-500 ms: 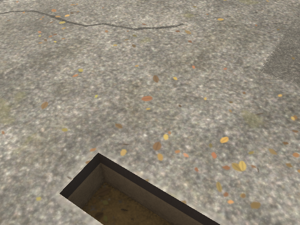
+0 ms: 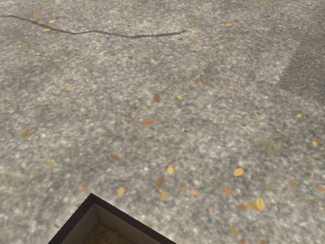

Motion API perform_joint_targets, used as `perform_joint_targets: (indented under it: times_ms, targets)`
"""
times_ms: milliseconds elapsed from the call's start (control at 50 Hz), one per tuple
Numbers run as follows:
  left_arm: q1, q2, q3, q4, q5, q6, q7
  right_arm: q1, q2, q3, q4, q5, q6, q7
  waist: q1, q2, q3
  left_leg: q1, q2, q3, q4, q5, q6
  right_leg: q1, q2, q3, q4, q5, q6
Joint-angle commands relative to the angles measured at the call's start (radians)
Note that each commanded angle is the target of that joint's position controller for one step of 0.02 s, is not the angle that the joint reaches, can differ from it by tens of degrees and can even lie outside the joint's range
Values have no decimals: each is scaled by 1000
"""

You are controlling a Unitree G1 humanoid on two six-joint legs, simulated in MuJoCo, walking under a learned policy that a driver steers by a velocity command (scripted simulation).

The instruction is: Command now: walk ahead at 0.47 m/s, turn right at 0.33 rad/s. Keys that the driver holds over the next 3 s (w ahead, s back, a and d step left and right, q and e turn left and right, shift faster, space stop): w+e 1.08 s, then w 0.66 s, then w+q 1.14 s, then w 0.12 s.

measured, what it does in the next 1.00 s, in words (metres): walks ahead, turning right: left foot, then right foot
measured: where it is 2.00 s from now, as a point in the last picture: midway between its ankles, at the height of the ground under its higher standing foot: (279, 155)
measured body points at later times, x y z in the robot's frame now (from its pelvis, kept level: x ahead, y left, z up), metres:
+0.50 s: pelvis +0.21 +0.05 -0.01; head +0.21 +0.06 +0.44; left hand +0.48 +0.25 -0.09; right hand +0.14 -0.22 -0.12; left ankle +0.17 +0.20 -0.72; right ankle +0.22 -0.10 -0.64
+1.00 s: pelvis +0.52 -0.17 +0.01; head +0.56 -0.21 +0.46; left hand +0.75 -0.01 -0.10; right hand +0.51 -0.49 -0.08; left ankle +0.60 -0.02 -0.57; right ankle +0.56 -0.25 -0.72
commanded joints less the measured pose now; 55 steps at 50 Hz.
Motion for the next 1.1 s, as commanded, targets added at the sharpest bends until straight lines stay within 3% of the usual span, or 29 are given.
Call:
perform_joint_targets:
  times_ms: [20,80,140,200,240,280,320,340,360,380,400,440,520,600,620,640,700,740,780,800,820,840,860,900,920,960,1000,1040,1100]
  targets:
    - [-27,125,15,-89,-30,-24,-9,-78,-125,-31,-160,9,-1,-20,-53,41,83,-353,91,-68,115,70,-36,78,-387,626,-433,283,-314]
    - [-41,128,13,-104,-41,-15,20,-74,-125,-37,-188,-7,34,-30,-81,1,110,-317,142,-66,-100,187,-76,10,-276,480,-477,255,-250]
    - [43,144,24,-80,-42,9,47,-211,-40,-4,-234,-45,18,-8,-4,-32,70,-249,123,-3,-411,329,-103,56,-203,331,-457,376,-200]
    - [65,141,35,-85,-35,33,46,-226,-10,8,-229,-32,8,20,24,-82,-16,-85,56,63,-517,422,-122,32,-151,258,-350,379,-173]
    - [-24,156,37,-111,5,28,30,-60,-114,-42,-168,-25,-24,42,-71,-121,-144,138,28,121,-287,575,-101,-29,-184,289,-242,483,-166]
    - [-98,137,39,-156,-27,41,15,13,-105,-52,-179,-36,-42,41,-144,-150,-107,227,24,86,-443,262,-64,-49,-139,317,-58,617,-101]
    - [-197,76,23,-199,-24,33,22,263,-165,-83,-110,-32,-61,33,-304,-29,-121,486,53,51,-730,362,11,-166,-58,314,441,597,-32]
    - [-90,-32,0,-194,-20,33,33,277,-177,-74,-64,-33,-69,48,-188,210,-122,597,268,-231,-762,609,128,-408,62,315,715,-184,-1]
    - [103,34,11,-155,-25,31,35,107,-110,-35,-132,-21,-50,47,-2,215,-72,537,404,-374,-752,1053,188,-537,14,301,754,-290,14]
    - [30,49,22,-191,-67,36,43,100,-208,-69,-98,-8,-61,65,7,225,-6,383,514,-656,-973,559,300,-601,-23,236,843,-234,28]
    - [-79,78,28,-205,-84,59,47,50,-163,-59,-97,-6,-67,75,-1,73,95,238,495,-633,-1024,153,307,-621,-115,239,720,-171,24]
    - [-135,87,34,-176,-52,88,38,-21,-133,-50,-89,-17,-75,59,-14,-10,155,93,448,-439,-980,91,239,-561,-157,229,690,-15,21]
    - [-336,61,45,-224,-51,77,-3,117,-97,-45,-34,-11,-105,-8,-70,151,185,256,367,-213,-997,-95,118,-739,-134,237,478,290,28]
    - [-383,66,42,-222,-66,79,-8,165,-99,-35,-21,3,-44,-49,-61,99,207,358,353,-45,-1114,70,78,-761,-118,204,341,270,36]
    - [-389,25,7,-220,-12,75,-15,117,-108,-29,-34,14,-19,-47,-74,-13,193,150,307,108,-1184,201,72,-485,-92,37,210,465,38]
    - [-441,8,4,-229,1,75,-18,164,-110,-27,-14,16,-14,-45,-107,-17,191,95,284,176,-1236,215,49,-322,-68,-25,185,577,40]
    - [-458,7,7,-227,-25,15,-23,82,-144,-17,-20,7,-22,-39,-53,57,231,362,262,304,-1229,765,3,-392,-80,-59,97,434,-41]
    - [-456,32,6,-242,-1,-16,-22,163,-231,-39,7,-2,-10,-36,-27,118,135,487,300,321,-1082,1259,-3,-247,-15,-128,-16,328,-63]
    - [-196,126,52,-188,7,-1,-28,206,-238,-42,40,-21,16,-41,117,251,-75,570,286,335,-644,1600,-24,70,39,-121,-196,292,-138]
    - [62,223,103,-124,13,22,-39,222,-185,-44,-18,-45,5,-27,165,178,-185,166,230,258,-379,1023,-48,587,-66,101,-134,451,-146]
    - [88,289,108,-125,41,14,-31,274,-46,15,-108,-36,-37,16,45,-75,-376,-336,35,99,9,-30,-87,1008,-371,686,-131,313,-337]
    - [127,244,109,-130,52,16,-12,139,-139,-5,-126,-1,-74,21,123,69,-540,-283,34,-93,89,65,-41,901,-343,804,-252,168,-290]
    - [101,199,88,-136,47,12,-9,58,-122,-4,-146,35,-86,29,98,18,-412,-325,80,-89,38,131,-1,782,-315,704,-322,103,-260]
    - [5,143,71,-129,9,-13,1,-15,-157,-30,-128,9,-97,9,21,109,-196,-281,127,-108,-18,242,21,449,-247,567,-366,315,-207]
    - [24,140,64,-112,12,-21,4,-40,-147,-20,-139,-9,-90,1,-7,22,-117,-251,95,-64,164,137,-2,294,-214,511,-421,468,-217]
    - [-18,61,30,-82,15,0,11,102,-90,1,-88,-11,-62,24,-80,-39,-129,-351,119,-55,380,155,-9,226,-209,428,-394,498,-213]
    - [-102,77,32,-94,-18,14,20,48,-53,34,-131,-35,-43,24,-117,-29,-19,-372,155,-13,113,234,-41,-10,-147,340,-429,268,-220]
    - [-86,81,24,-94,6,-14,26,-119,-94,34,-180,-79,-58,11,-63,10,6,-335,144,22,-64,391,-57,-105,-143,384,-510,369,-237]
    - [-5,101,27,-42,-7,-35,20,-268,-96,37,-217,-64,-65,2,25,-37,-20,-287,107,41,-439,589,-47,36,-123,316,-503,448,-185]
